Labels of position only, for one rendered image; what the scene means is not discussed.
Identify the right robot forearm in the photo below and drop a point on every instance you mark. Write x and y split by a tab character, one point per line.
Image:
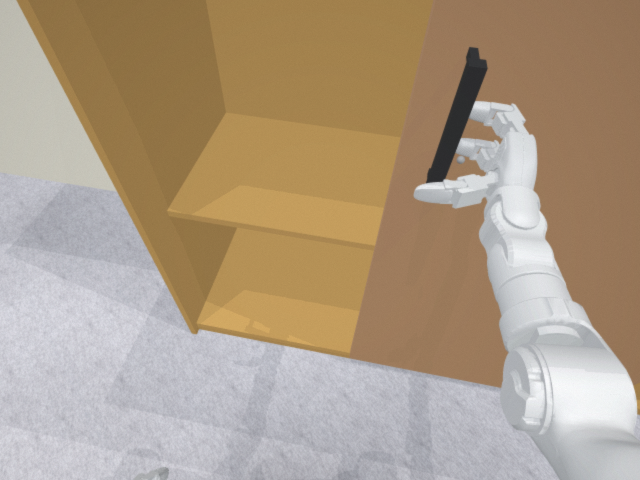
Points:
529	288

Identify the robot right hand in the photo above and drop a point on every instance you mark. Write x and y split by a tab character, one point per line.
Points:
514	160

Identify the handle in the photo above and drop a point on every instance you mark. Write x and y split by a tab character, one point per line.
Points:
469	86

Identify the robot right upper arm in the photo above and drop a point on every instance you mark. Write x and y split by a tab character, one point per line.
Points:
577	405

